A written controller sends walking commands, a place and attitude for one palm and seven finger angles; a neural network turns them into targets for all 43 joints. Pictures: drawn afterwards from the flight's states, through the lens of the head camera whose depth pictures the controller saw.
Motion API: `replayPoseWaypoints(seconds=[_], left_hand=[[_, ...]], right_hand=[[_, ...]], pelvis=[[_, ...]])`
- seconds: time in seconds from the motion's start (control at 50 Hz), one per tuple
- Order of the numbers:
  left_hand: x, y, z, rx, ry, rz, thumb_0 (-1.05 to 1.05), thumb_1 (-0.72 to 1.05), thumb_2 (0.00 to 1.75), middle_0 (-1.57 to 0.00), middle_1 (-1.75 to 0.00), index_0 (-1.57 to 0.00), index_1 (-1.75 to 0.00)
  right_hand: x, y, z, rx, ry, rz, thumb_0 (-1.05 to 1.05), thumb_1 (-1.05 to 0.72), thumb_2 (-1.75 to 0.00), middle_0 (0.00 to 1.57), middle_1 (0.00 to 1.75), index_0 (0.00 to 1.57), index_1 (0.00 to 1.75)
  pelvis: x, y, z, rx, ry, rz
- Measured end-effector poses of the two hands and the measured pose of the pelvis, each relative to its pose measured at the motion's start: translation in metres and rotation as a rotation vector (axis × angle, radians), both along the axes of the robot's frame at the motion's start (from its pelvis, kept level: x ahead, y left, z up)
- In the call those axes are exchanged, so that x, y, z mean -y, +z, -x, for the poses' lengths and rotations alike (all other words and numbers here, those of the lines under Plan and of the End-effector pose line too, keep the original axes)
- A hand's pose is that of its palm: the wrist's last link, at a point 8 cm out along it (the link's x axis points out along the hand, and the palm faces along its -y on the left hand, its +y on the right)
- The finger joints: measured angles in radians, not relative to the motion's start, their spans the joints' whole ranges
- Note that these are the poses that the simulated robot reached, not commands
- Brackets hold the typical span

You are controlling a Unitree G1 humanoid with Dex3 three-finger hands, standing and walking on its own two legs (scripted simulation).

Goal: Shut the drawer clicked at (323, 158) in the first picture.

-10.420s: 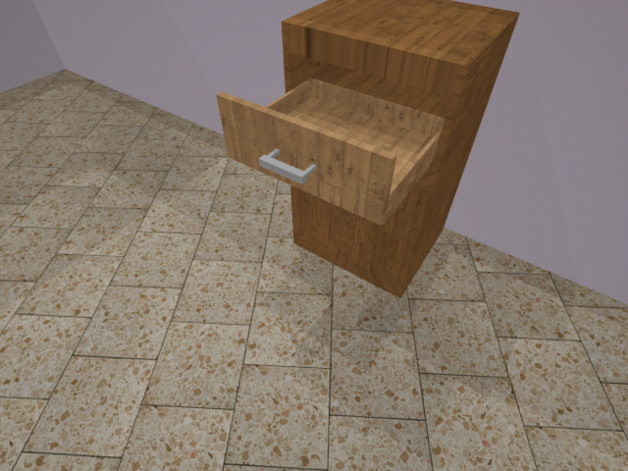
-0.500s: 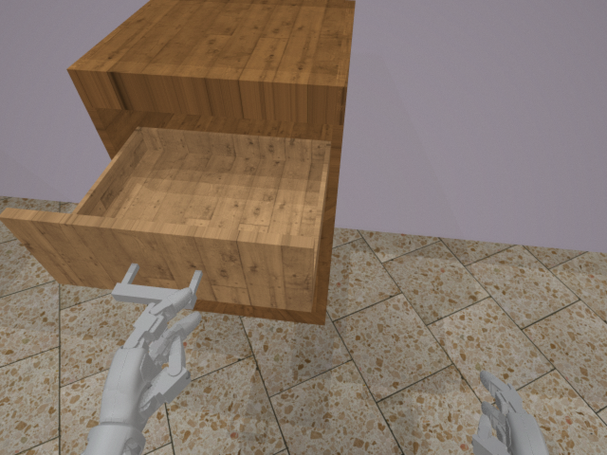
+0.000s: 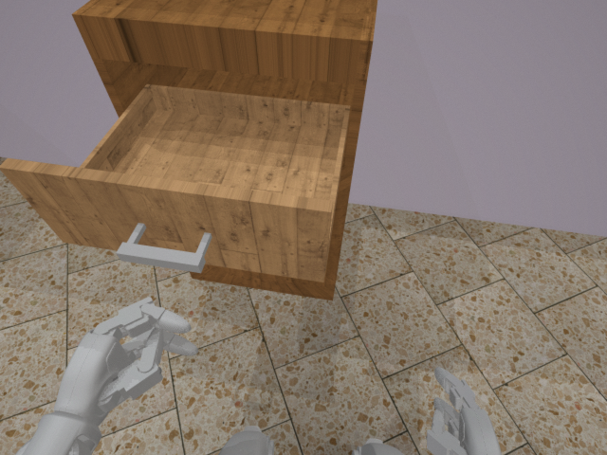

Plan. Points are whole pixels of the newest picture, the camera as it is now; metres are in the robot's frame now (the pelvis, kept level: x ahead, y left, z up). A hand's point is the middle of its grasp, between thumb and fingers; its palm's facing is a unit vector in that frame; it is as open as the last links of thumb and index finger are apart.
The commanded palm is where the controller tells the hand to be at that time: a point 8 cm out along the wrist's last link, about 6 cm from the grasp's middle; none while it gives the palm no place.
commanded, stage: raise the hand and make a fist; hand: left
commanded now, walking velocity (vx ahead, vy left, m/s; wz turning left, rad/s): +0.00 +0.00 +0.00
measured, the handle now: (167, 246) +0.39 +0.23 +0.03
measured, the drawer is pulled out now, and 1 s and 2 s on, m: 0.30 0.30 0.30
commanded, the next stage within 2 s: bring the fist close to the handle in 1.12 s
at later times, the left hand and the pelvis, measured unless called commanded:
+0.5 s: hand (125, 358) +0.21 +0.20 +0.10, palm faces -0.06 -0.99 -0.09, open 3.1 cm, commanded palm +0.17 +0.26 +0.11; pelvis +0.02 +0.02 +0.02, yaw +0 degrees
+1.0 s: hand (107, 347) +0.21 +0.21 +0.12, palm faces -0.07 -0.99 -0.09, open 3.3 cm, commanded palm +0.17 +0.26 +0.13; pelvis +0.03 +0.01 +0.04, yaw +0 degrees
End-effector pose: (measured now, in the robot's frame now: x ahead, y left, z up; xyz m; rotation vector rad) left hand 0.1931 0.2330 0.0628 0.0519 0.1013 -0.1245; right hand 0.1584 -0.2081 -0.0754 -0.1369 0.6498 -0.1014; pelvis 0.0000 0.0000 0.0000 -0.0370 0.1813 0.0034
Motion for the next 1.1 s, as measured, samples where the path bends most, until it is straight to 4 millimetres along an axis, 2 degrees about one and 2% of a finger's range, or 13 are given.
replayPoseWaypoints(seconds=[0.06,0.12,0.18,0.26,0.34,0.44,0.58,0.68,0.82,0.96,1.1], left_hand=[[-0.006,0.007,0.001,0.001,0.028,-0.009,0.02,0.9,0.9,-0.87,-1.02,-0.87,-1.02],[-0.01,0.011,0.004,0.009,0.04,-0.021,0.02,0.9,0.9,-0.93,-1.09,-0.93,-1.09],[-0.012,0.013,0.007,0.015,0.039,-0.023,0.02,0.9,0.9,-0.99,-1.15,-0.99,-1.15],[-0.012,0.017,0.008,0.028,0.039,-0.02,0.02,0.9,0.9,-1.07,-1.24,-1.07,-1.24],[-0.013,0.025,0.006,0.051,0.042,-0.024,0.02,0.9,0.9,-1.15,-1.32,-1.15,-1.33],[-0.015,0.037,0.005,0.064,0.051,-0.031,0.02,0.9,0.9,-1.25,-1.43,-1.25,-1.44],[-0.025,0.048,0.004,0.051,0.072,-0.043,0.02,0.9,0.9,-1.36,-1.54,-1.35,-1.55],[-0.032,0.058,0.005,0.056,0.076,-0.049,0.02,0.9,0.9,-1.39,-1.58,-1.38,-1.58],[-0.038,0.064,0.0,0.053,0.075,-0.046,0.02,0.9,0.9,-1.4,-1.59,-1.39,-1.6],[-0.031,0.063,-0.001,0.043,0.057,-0.042,0.02,0.9,0.9,-1.4,-1.6,-1.4,-1.6],[-0.029,0.064,0.006,0.052,0.076,-0.055,0.02,0.9,0.9,-1.4,-1.6,-1.4,-1.6]], right_hand=[[0.011,0.004,0.014,-0.024,-0.044,0.024,0.02,-0.9,-0.9,0.21,0.3,0.2,0.3],[0.023,0.01,0.019,-0.027,-0.064,0.063,0.02,-0.9,-0.9,0.21,0.3,0.2,0.3],[0.032,0.017,0.014,-0.008,-0.07,0.098,0.02,-0.91,-0.9,0.21,0.3,0.2,0.3],[0.035,0.03,-0.002,0.04,-0.064,0.122,0.02,-0.91,-0.9,0.2,0.3,0.2,0.3],[0.026,0.041,-0.024,0.101,-0.039,0.114,0.02,-0.91,-0.9,0.2,0.3,0.2,0.3],[0.006,0.052,-0.049,0.163,0.007,0.071,0.02,-0.91,-0.9,0.2,0.3,0.2,0.3],[-0.015,0.059,-0.066,0.188,0.062,0.024,0.02,-0.91,-0.9,0.21,0.3,0.2,0.3],[-0.016,0.06,-0.066,0.181,0.075,0.02,0.02,-0.91,-0.9,0.21,0.3,0.2,0.3],[-0.001,0.06,-0.056,0.162,0.05,0.045,0.02,-0.91,-0.9,0.21,0.3,0.2,0.3],[0.016,0.064,-0.046,0.168,0.017,0.071,0.02,-0.91,-0.9,0.21,0.3,0.2,0.3],[0.022,0.064,-0.043,0.174,0.004,0.069,0.02,-0.91,-0.9,0.2,0.3,0.2,0.3]], pelvis=[[-0.003,0.005,-0.003,0.005,-0.006,-0.004],[-0.007,0.008,-0.006,0.008,-0.008,-0.005],[-0.01,0.009,-0.008,0.01,-0.006,-0.003],[-0.013,0.011,-0.012,0.017,-0.005,-0.001],[-0.015,0.014,-0.017,0.028,-0.002,0.001],[-0.016,0.018,-0.022,0.044,0.001,0.002],[-0.015,0.025,-0.028,0.064,0.007,0.002],[-0.014,0.029,-0.031,0.078,0.011,0.004],[-0.012,0.034,-0.032,0.094,0.01,0.001],[-0.009,0.036,-0.032,0.1,0.004,-0.005],[-0.005,0.036,-0.029,0.106,0.001,-0.009]])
